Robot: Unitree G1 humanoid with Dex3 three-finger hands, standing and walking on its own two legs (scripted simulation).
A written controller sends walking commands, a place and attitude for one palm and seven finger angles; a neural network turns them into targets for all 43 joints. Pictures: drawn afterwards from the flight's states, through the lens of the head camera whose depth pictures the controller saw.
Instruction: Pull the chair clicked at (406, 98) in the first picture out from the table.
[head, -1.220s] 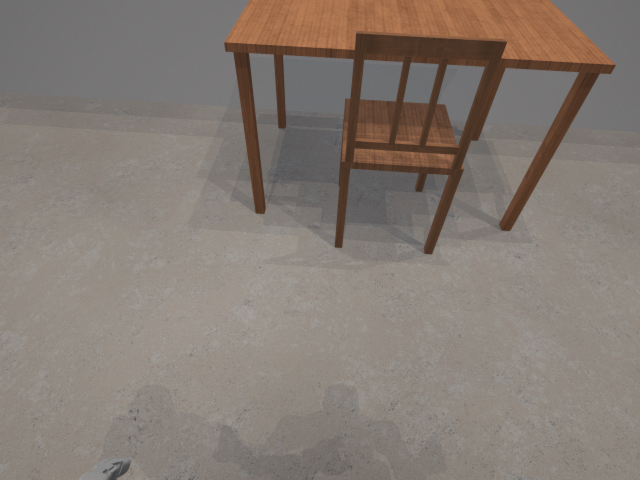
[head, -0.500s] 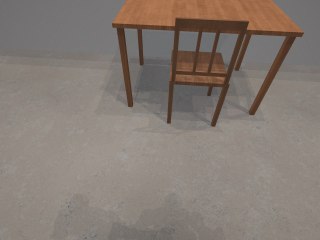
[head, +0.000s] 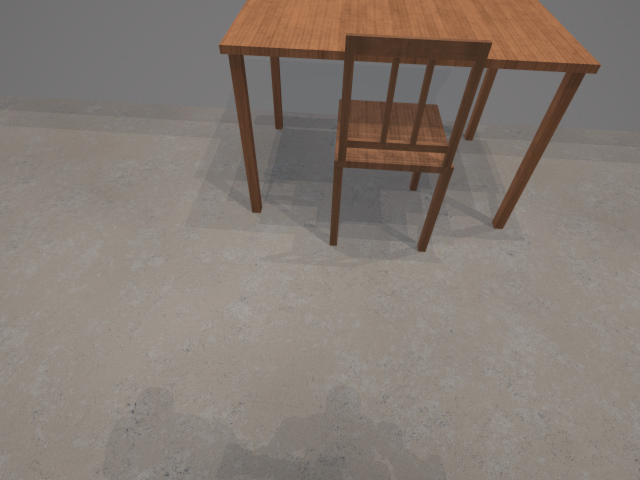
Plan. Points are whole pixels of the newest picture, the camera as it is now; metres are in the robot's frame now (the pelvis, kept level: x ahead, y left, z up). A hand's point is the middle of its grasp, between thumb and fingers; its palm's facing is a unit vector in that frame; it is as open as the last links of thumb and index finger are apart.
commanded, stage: look at it before walking up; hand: left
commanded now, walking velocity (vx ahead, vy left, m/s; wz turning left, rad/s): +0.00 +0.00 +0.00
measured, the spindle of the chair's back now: (389, 102) +1.17 -0.14 -0.11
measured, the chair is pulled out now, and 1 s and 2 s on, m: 0.00 0.00 0.00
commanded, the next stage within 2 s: walk to a spot facing it in 0.32 s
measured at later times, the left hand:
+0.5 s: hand out of the picture +0.08 +0.25 -0.16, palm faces -0.02 -0.94 -0.33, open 7.4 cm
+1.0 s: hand out of the picture +0.06 +0.15 -0.16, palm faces -0.17 -0.95 -0.25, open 7.4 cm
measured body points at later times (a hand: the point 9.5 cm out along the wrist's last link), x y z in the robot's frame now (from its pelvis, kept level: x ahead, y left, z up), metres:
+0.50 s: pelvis +0.01 +0.00 +0.00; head +0.02 +0.00 +0.45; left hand +0.08 +0.30 -0.13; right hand +0.09 -0.29 -0.13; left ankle +0.00 +0.13 -0.74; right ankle +0.01 -0.12 -0.74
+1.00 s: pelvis +0.01 -0.04 -0.01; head +0.04 -0.06 +0.44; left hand +0.07 +0.20 -0.14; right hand +0.03 -0.30 -0.16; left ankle +0.03 +0.11 -0.66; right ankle -0.01 -0.10 -0.74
